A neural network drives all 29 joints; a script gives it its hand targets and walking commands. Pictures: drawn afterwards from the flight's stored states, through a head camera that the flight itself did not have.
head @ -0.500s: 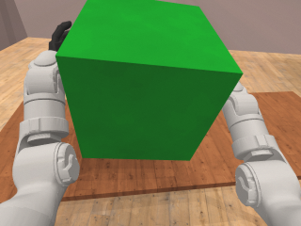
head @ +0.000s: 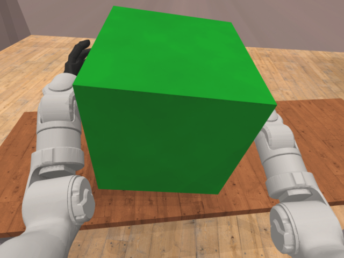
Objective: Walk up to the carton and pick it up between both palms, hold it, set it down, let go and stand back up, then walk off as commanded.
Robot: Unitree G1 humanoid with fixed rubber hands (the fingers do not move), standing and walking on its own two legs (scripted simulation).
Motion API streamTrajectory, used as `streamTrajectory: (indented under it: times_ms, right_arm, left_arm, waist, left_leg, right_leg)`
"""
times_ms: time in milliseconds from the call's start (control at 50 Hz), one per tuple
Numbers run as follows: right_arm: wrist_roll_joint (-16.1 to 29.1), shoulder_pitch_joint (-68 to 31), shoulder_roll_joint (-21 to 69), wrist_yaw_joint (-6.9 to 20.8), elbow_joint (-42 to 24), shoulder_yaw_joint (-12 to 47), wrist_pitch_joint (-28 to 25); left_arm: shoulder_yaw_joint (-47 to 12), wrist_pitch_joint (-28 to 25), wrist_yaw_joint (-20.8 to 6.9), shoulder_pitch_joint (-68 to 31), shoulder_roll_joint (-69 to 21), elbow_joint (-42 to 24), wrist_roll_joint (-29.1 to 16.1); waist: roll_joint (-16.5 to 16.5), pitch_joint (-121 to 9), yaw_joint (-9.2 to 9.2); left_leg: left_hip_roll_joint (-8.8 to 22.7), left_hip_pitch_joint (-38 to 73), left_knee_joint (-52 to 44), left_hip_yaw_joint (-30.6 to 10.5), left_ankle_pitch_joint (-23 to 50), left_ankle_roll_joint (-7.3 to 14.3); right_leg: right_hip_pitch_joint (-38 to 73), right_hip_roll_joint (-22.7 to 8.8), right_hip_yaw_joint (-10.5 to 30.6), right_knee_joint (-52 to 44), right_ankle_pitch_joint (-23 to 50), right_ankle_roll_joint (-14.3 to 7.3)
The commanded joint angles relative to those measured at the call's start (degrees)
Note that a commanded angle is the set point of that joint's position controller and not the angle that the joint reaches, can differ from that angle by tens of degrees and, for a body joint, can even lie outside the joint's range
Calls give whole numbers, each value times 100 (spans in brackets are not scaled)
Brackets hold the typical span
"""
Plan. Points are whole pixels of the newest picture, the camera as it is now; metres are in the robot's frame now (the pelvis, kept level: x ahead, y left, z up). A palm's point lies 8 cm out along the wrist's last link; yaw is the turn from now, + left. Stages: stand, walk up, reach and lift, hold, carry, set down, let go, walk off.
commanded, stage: set down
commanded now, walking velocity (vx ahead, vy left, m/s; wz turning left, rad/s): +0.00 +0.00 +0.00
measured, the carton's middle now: (167, 102) +0.43 -0.01 +0.19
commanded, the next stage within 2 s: none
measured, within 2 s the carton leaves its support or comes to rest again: neither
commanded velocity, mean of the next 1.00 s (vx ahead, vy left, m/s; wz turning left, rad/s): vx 0.00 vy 0.00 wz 0.00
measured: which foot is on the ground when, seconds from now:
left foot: down 0.00-1.00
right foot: down 0.00-1.00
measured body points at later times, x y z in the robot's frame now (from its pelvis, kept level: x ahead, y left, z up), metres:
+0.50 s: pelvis +0.00 +0.01 +0.00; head -0.02 +0.03 +0.45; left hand +0.46 +0.18 +0.24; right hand +0.39 -0.20 +0.18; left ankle +0.00 +0.10 -0.75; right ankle +0.01 -0.15 -0.75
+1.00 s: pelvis +0.01 +0.01 +0.00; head +0.02 +0.03 +0.45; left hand +0.48 +0.18 +0.21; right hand +0.40 -0.20 +0.15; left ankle +0.00 +0.10 -0.75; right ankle +0.01 -0.15 -0.75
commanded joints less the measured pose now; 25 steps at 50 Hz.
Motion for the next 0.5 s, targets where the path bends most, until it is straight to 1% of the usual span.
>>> streamTrajectory:
  times_ms: [0, 20, 40, 60, 80, 100, 120, 140, 160, 180, 200, 220, 240, 260, 280, 300, 320, 340, 360, 380, 400, 420, 440, 460, 480]
  right_arm:
    - [276, -4284, 2380, 568, -1849, 1580, -499]
    - [218, -4279, 2369, 574, -1873, 1481, -524]
    - [187, -4379, 2420, 571, -2017, 1541, -561]
    - [194, -4357, 2418, 556, -2095, 1520, -609]
    - [186, -4396, 2487, 548, -2088, 1561, -630]
    - [102, -4392, 2445, 542, -2016, 1493, -613]
    - [111, -4296, 2366, 572, -1758, 1350, -618]
    - [73, -4261, 2446, 591, -1790, 1414, -621]
    - [39, -4263, 2417, 578, -1769, 1374, -636]
    - [-6, -4210, 2357, 586, -1556, 1260, -608]
    - [-7, -4215, 2469, 592, -1669, 1317, -626]
    - [-65, -4153, 2436, 583, -1448, 1225, -610]
    - [-67, -4036, 2364, 600, -1331, 1161, -582]
    - [-75, -4178, 2455, 616, -1437, 1182, -626]
    - [-126, -4010, 2461, 591, -1414, 1206, -616]
    - [-161, -4105, 2449, 603, -1393, 1120, -617]
    - [-179, -4123, 2524, 604, -1420, 1156, -654]
    - [-265, -4231, 2561, 611, -1340, 1073, -636]
    - [-274, -4147, 2511, 609, -1332, 1068, -621]
    - [-298, -4217, 2606, 601, -1422, 1071, -633]
    - [-280, -4265, 2624, 603, -1556, 1110, -671]
    - [-260, -4298, 2694, 617, -1611, 1186, -715]
    - [-317, -4238, 2766, 601, -1647, 1267, -719]
    - [-288, -4147, 2755, 597, -1607, 1236, -726]
    - [-274, -4051, 2805, 599, -1640, 1280, -745]
  left_arm:
    - [-1590, -224, -914, -2704, -2711, -340, -590]
    - [-1631, -274, -901, -2831, -2729, -400, -635]
    - [-1755, -319, -900, -2956, -2786, -384, -709]
    - [-1784, -369, -866, -2881, -2831, -474, -735]
    - [-1814, -403, -849, -3032, -2860, -433, -750]
    - [-1791, -408, -866, -2992, -2842, -184, -756]
    - [-1773, -447, -858, -3103, -2816, -205, -721]
    - [-1780, -467, -839, -3025, -2833, -238, -727]
    - [-1802, -492, -835, -3001, -2879, -146, -769]
    - [-1715, -477, -877, -3029, -2795, 34, -659]
    - [-1676, -504, -880, -2892, -2824, 104, -638]
    - [-1616, -533, -902, -2968, -2774, 229, -603]
    - [-1579, -534, -899, -2912, -2759, 332, -588]
    - [-1569, -563, -916, -2977, -2807, 278, -581]
    - [-1599, -562, -936, -2843, -2824, 369, -589]
    - [-1512, -586, -931, -2940, -2797, 448, -593]
    - [-1553, -658, -932, -3007, -2858, 415, -583]
    - [-1545, -668, -948, -3103, -2846, 641, -604]
    - [-1549, -690, -941, -3048, -2840, 665, -645]
    - [-1472, -721, -951, -3022, -2826, 704, -627]
    - [-1500, -749, -955, -3041, -2909, 698, -636]
    - [-1562, -795, -923, -3174, -2969, 564, -673]
    - [-1587, -822, -916, -3099, -2988, 644, -715]
    - [-1539, -852, -900, -2984, -2940, 631, -651]
    - [-1610, -897, -890, -3037, -2995, 563, -681]
  waist:
    - [170, -2500, 28]
    - [211, -2551, -50]
    - [226, -2659, -31]
    - [276, -2847, -84]
    - [419, -2823, -56]
    - [365, -2592, -56]
    - [491, -2560, -126]
    - [420, -2648, -69]
    - [417, -2620, -111]
    - [481, -2410, -123]
    - [463, -2569, -28]
    - [491, -2392, -85]
    - [563, -2194, -93]
    - [522, -2371, -71]
    - [545, -2290, -108]
    - [491, -2331, -86]
    - [530, -2513, -85]
    - [460, -2342, -113]
    - [459, -2309, -108]
    - [377, -2366, -69]
    - [470, -2446, -55]
    - [539, -2720, 7]
    - [470, -2801, 57]
    - [521, -2737, 42]
    - [598, -2905, 73]
  left_leg:
    - [-221, 387, -35, 502, 1897, -208]
    - [-193, 479, -40, 486, 1887, -258]
    - [-186, 420, -40, 480, 1854, -242]
    - [-180, 567, 11, 449, 2003, -266]
    - [-182, 567, 23, 449, 1978, -306]
    - [-140, 528, -49, 489, 1809, -268]
    - [-119, 552, -81, 447, 1758, -308]
    - [-119, 643, -56, 446, 1831, -306]
    - [-113, 582, -58, 426, 1846, -320]
    - [-110, 471, -136, 452, 1626, -305]
    - [-130, 474, -90, 485, 1722, -310]
    - [-127, 413, -154, 494, 1531, -317]
    - [-87, 402, -216, 474, 1503, -340]
    - [-94, 465, -189, 479, 1543, -316]
    - [-109, 417, -203, 504, 1538, -323]
    - [-88, 414, -191, 484, 1547, -334]
    - [-89, 501, -167, 494, 1618, -344]
    - [-89, 383, -182, 536, 1455, -336]
    - [-72, 409, -199, 502, 1450, -327]
    - [-63, 380, -216, 505, 1481, -298]
    - [-82, 343, -201, 527, 1545, -295]
    - [-23, 450, -166, 490, 1749, -359]
    - [-54, 472, -104, 533, 1843, -331]
    - [-74, 520, -79, 524, 1958, -363]
    - [-39, 591, -47, 534, 2144, -395]
  right_leg:
    - [839, 211, -463, 193, 1791, -3]
    - [731, 240, -527, 173, 1625, -32]
    - [761, 221, -544, 190, 1621, -27]
    - [750, 232, -538, 211, 1768, -43]
    - [686, 229, -553, 203, 1619, -48]
    - [485, 215, -560, 136, 1398, -58]
    - [438, 220, -601, 113, 1243, -64]
    - [415, 223, -602, 121, 1256, -51]
    - [453, 223, -611, 138, 1282, -62]
    - [391, 221, -606, 122, 1102, -62]
    - [507, 220, -570, 129, 1230, -68]
    - [357, 211, -592, 88, 1071, -59]
    - [307, 210, -615, 48, 989, -88]
    - [327, 218, -588, 81, 993, -89]
    - [354, 204, -591, 51, 1021, -93]
    - [282, 228, -612, 34, 997, -79]
    - [302, 233, -625, 57, 1020, -96]
    - [256, 222, -610, 36, 899, -76]
    - [174, 232, -628, 26, 865, -85]
    - [264, 215, -590, 48, 929, -71]
    - [297, 212, -574, 62, 1062, -76]
    - [329, 258, -632, 150, 1039, -94]
    - [305, 239, -575, 104, 1147, -101]
    - [321, 260, -617, 127, 1274, -81]
    - [283, 265, -607, 158, 1348, -94]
